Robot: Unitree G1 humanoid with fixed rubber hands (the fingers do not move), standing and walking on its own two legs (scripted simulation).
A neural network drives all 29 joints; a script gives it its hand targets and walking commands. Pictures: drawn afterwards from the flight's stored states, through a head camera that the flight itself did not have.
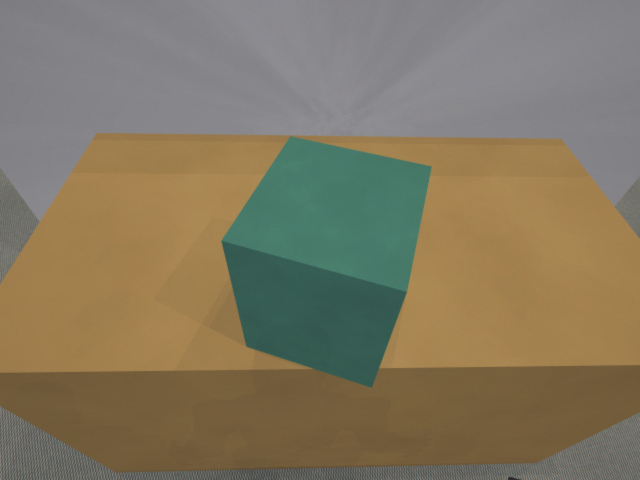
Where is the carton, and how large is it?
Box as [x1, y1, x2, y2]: [221, 136, 431, 387]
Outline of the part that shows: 290,136 221,240 246,346 371,387 406,293 431,166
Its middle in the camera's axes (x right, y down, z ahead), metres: +0.02 +0.04 +0.55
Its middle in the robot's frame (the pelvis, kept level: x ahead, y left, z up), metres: +0.40 -0.02 +0.04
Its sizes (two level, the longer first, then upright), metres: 0.210 0.200 0.250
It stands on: a pedestal, 0.69 m high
